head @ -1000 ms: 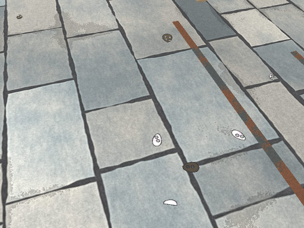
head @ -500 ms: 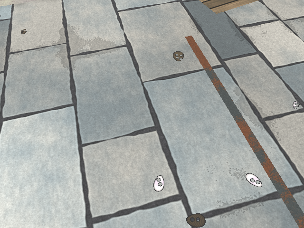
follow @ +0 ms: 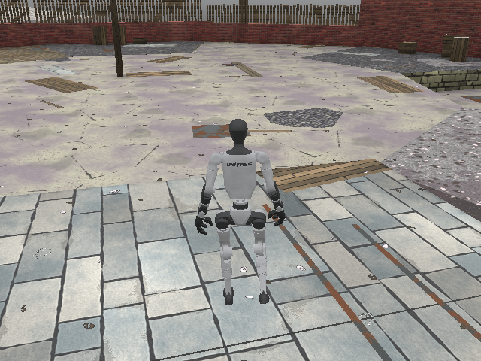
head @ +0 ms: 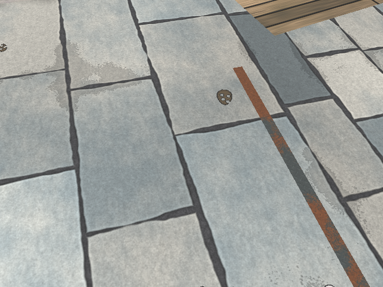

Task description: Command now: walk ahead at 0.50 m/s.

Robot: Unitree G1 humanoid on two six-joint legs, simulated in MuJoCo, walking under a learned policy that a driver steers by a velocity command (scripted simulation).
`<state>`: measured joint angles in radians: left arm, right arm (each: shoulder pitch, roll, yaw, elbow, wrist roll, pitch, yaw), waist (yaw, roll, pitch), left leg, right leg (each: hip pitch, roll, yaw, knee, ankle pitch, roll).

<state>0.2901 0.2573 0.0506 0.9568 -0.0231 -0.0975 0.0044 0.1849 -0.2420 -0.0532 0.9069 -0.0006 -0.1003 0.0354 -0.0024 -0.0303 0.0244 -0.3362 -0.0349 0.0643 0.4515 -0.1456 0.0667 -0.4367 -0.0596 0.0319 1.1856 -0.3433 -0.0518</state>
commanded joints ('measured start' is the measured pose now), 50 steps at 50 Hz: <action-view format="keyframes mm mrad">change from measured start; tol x32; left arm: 1 54 51 23 -46 5 11 10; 16 -378 38 10 -196 1 -2 -35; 23 182 228 79 -62 23 -5 -27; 50 -20 185 59 -59 13 36 35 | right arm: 1 21 -81 -13 -25 -7 -16 2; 23 295 -17 17 62 18 1 -34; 45 -217 -30 -21 -156 24 49 22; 50 229 -243 -121 -87 28 62 -2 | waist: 1 23 116 -62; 18 -47 108 50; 23 117 -247 -442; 33 -10 -27 8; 50 -192 36 -203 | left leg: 1 142 252 -278 -292 96 164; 20 394 261 -100 -18 586 76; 24 -414 35 -211 915 -390 -10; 44 -447 128 -37 213 128 6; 50 384 64 -125 67 -6 173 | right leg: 1 -138 -92 35 -29 88 0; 17 -252 -26 -27 -658 327 3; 21 352 11 -43 -676 303 -92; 23 870 -374 696 -861 119 -301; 28 292 -203 155 -1014 200 -126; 38 332 -175 -150 -1088 409 -98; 46 571 -244 -253 -903 843 -72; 48 558 -236 -273 -691 1148 -50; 50 241 -152 -289 -182 809 27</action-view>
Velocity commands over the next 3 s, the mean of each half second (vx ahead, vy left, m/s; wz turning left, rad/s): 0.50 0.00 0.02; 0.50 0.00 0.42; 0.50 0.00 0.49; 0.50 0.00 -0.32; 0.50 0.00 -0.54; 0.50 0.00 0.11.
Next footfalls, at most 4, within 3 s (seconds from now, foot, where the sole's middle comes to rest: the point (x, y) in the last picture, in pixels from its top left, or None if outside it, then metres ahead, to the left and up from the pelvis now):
0.42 right None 0.41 -0.16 -0.77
1.00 left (163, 232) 0.67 0.11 -0.77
1.48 right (179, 157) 1.02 0.06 -0.77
1.96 left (113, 136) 1.14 0.36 -0.77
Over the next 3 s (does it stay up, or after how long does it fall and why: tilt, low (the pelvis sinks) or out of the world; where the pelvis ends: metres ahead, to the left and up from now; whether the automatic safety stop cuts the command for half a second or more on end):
stays up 1.59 0.25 -0.02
